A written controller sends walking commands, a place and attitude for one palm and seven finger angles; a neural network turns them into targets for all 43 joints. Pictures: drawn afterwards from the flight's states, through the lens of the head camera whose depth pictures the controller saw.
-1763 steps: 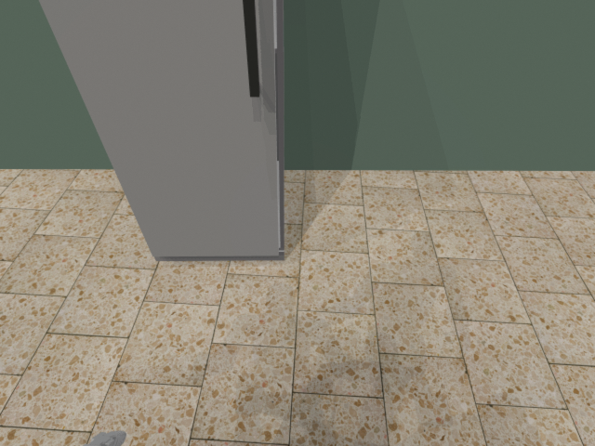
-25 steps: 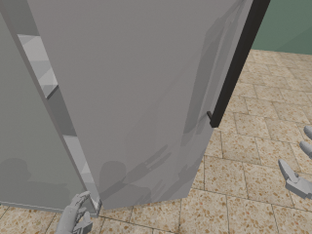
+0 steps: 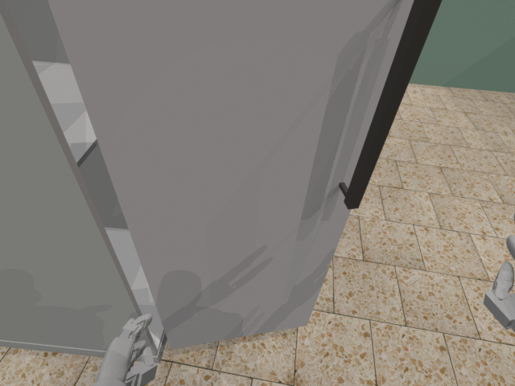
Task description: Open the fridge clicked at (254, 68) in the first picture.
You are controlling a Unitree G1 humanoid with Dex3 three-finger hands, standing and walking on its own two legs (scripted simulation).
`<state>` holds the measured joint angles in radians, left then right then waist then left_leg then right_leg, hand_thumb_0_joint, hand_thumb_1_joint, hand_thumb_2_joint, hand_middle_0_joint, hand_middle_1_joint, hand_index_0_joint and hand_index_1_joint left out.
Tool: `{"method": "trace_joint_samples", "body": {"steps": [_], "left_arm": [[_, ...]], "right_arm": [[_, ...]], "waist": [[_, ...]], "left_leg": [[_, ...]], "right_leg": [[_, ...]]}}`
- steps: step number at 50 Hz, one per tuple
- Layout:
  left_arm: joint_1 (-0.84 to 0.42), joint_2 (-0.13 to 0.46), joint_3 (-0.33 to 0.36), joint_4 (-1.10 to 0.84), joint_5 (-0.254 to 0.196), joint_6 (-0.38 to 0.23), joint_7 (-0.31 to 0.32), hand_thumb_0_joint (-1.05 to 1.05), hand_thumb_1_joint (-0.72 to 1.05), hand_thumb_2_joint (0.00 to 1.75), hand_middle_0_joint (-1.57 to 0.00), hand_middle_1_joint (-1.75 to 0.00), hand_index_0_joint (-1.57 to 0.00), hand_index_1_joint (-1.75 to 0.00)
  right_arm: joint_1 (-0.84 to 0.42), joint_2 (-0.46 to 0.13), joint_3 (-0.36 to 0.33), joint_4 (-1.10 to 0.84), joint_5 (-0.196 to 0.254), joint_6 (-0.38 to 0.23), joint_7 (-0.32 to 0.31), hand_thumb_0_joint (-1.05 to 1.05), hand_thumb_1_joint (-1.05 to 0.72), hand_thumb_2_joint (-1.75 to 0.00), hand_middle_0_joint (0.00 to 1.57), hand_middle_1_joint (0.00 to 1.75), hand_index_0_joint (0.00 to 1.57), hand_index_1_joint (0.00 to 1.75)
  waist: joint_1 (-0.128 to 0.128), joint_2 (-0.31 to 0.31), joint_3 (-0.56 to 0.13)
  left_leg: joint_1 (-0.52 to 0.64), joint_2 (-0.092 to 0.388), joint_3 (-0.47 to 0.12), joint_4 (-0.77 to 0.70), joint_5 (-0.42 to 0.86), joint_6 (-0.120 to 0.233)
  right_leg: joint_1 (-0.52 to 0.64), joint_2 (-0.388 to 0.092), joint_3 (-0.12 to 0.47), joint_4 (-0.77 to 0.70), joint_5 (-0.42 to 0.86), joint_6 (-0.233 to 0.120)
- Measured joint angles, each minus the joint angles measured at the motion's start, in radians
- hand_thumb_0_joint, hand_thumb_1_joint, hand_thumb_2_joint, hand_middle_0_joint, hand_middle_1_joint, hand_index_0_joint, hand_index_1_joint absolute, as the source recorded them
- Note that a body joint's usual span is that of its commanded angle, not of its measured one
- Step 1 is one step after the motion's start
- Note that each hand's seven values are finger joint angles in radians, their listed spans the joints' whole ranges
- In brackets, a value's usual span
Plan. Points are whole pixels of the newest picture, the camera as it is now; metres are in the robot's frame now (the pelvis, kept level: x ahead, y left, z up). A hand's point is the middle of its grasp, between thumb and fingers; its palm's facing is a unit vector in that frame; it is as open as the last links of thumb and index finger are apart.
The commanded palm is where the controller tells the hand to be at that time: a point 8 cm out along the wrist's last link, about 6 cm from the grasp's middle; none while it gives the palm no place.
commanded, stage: step back with the hand held close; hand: right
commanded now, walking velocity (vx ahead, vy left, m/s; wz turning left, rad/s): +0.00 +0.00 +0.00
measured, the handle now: (374, 117) +0.48 -0.20 +0.22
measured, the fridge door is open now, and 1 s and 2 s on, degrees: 74 74 74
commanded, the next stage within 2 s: stop stepping back and stand still in 1.44 s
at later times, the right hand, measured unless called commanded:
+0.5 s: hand out of the picture +0.16 -0.30 +0.15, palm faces +0.36 +0.81 -0.45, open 7.4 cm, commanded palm +0.10 -0.33 +0.17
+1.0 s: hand out of the picture +0.04 -0.32 +0.17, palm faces +0.53 +0.74 -0.42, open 7.4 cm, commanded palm -0.03 -0.35 +0.17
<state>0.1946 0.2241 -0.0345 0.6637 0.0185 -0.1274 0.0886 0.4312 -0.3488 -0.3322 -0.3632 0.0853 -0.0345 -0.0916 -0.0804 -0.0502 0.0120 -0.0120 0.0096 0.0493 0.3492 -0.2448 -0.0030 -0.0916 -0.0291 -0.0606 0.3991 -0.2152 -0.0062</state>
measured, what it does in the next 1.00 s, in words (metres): walks backwards: left foot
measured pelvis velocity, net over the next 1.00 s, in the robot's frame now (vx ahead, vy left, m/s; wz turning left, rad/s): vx -0.14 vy -0.04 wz -0.08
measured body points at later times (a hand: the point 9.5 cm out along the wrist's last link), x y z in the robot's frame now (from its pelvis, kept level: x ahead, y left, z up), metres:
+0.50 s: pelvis -0.05 -0.04 -0.01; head -0.04 -0.05 +0.44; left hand +0.13 +0.21 -0.07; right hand +0.13 -0.34 +0.17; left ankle -0.03 +0.12 -0.74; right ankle +0.01 -0.11 -0.74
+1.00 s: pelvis -0.14 -0.04 -0.02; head -0.14 -0.07 +0.43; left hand +0.05 +0.18 -0.08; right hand +0.01 -0.36 +0.19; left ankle -0.12 +0.10 -0.75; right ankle +0.00 -0.12 -0.74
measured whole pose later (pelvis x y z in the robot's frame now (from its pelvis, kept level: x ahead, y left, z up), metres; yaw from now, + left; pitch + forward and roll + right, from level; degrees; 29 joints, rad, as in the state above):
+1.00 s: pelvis -0.14 -0.04 -0.02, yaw -5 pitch -1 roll +4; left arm 0.21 0.20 -0.01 0.59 0.02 -0.14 0.08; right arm 0.44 -0.43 -0.46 -0.49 0.02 -0.28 -0.13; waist -0.02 -0.01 0.02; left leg -0.28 -0.06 -0.04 0.58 -0.32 -0.01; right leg -0.51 -0.02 -0.05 0.59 -0.14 -0.08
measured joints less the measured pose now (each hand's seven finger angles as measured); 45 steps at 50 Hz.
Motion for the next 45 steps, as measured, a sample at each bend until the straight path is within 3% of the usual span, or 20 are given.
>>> {"method": "trace_joint_samples", "body": {"steps": [6, 11, 18, 23, 28, 32, 37, 41, 45], "left_arm": [[0.009, 0.009, 0.006, -0.003, -0.005, 0.009, -0.001, 0.01, 0.90, 0.90, -0.21, -0.30, -0.21, -0.30], [-0.013, 0.021, 0.012, -0.031, -0.006, 0.052, -0.007, 0.01, 0.90, 0.90, -0.21, -0.30, -0.21, -0.30], [-0.027, 0.020, 0.032, -0.088, -0.016, 0.102, -0.001, 0.01, 0.90, 0.90, -0.21, -0.30, -0.21, -0.30], [-0.014, 0.006, 0.030, -0.113, -0.021, 0.116, 0.007, 0.01, 0.90, 0.90, -0.21, -0.30, -0.21, -0.30], [0.003, 0.000, 0.021, -0.127, -0.023, 0.096, 0.006, 0.01, 0.90, 0.90, -0.21, -0.30, -0.21, -0.30], [0.024, -0.001, 0.021, -0.127, -0.024, 0.065, 0.000, 0.01, 0.90, 0.90, -0.21, -0.30, -0.21, -0.30], [0.023, -0.007, 0.022, -0.100, -0.018, 0.038, -0.013, 0.01, 0.90, 0.90, -0.21, -0.30, -0.21, -0.30], [0.029, -0.020, 0.016, -0.071, -0.012, 0.019, -0.013, 0.01, 0.90, 0.90, -0.21, -0.30, -0.21, -0.30], [0.034, -0.024, 0.016, -0.070, -0.007, -0.009, -0.002, 0.01, 0.90, 0.90, -0.21, -0.30, -0.21, -0.30]], "right_arm": [[-0.003, -0.005, -0.011, 0.001, -0.001, -0.010, 0.002, 0.01, -0.89, -0.90, 0.21, 0.31, 0.21, 0.31], [0.000, -0.017, -0.039, -0.030, -0.017, -0.074, -0.008, 0.01, -0.89, -0.90, 0.21, 0.31, 0.21, 0.30], [0.082, -0.045, -0.028, -0.069, -0.018, -0.095, -0.004, 0.01, -0.89, -0.90, 0.21, 0.31, 0.21, 0.30], [0.105, -0.082, -0.051, -0.102, -0.016, -0.106, -0.013, 0.01, -0.89, -0.90, 0.21, 0.31, 0.21, 0.31], [0.077, -0.087, -0.084, -0.111, -0.031, -0.138, -0.028, 0.01, -0.89, -0.90, 0.21, 0.31, 0.21, 0.31], [0.044, -0.067, -0.094, -0.101, -0.054, -0.167, -0.034, 0.01, -0.89, -0.90, 0.21, 0.31, 0.21, 0.30], [0.059, -0.041, -0.103, -0.119, -0.054, -0.199, -0.039, 0.01, -0.89, -0.90, 0.21, 0.31, 0.21, 0.30], [0.075, -0.033, -0.083, -0.146, -0.054, -0.214, -0.043, 0.01, -0.89, -0.90, 0.21, 0.31, 0.21, 0.30], [0.025, -0.044, -0.078, -0.132, -0.071, -0.224, -0.043, 0.01, -0.89, -0.90, 0.21, 0.31, 0.21, 0.30]], "waist": [[0.006, -0.004, 0.001], [0.030, -0.006, -0.015], [0.059, 0.015, -0.011], [0.063, 0.046, 0.000], [0.059, 0.062, 0.013], [0.066, 0.050, 0.012], [0.049, 0.036, 0.023], [0.036, 0.050, 0.021], [0.055, 0.044, 0.029]], "left_leg": [[-0.003, -0.005, 0.000, -0.005, 0.007, 0.000], [-0.080, -0.012, 0.000, 0.011, 0.020, -0.006], [-0.169, 0.010, -0.030, 0.057, 0.030, -0.029], [-0.203, 0.022, -0.038, 0.085, 0.040, -0.042], [-0.244, 0.029, -0.037, 0.136, 0.041, -0.044], [-0.260, 0.008, -0.058, 0.210, -0.011, -0.033], [-0.287, -0.007, -0.063, 0.213, -0.003, -0.049], [-0.293, -0.012, -0.068, 0.191, 0.018, -0.040], [-0.296, -0.045, -0.076, 0.241, -0.019, -0.021]], "right_leg": [[-0.008, -0.005, 0.000, 0.007, 0.001, 0.000], [-0.101, -0.014, 0.002, 0.057, -0.007, -0.005], [-0.164, 0.004, -0.029, 0.070, 0.010, -0.030], [-0.193, 0.015, -0.038, 0.087, 0.023, -0.048], [-0.236, 0.022, -0.032, 0.131, 0.030, -0.065], [-0.295, 0.032, -0.001, 0.186, 0.028, -0.077], [-0.350, 0.025, 0.011, 0.219, 0.032, -0.070], [-0.356, 0.023, 0.011, 0.202, 0.029, -0.066], [-0.361, 0.022, 0.027, 0.177, 0.076, -0.078]]}}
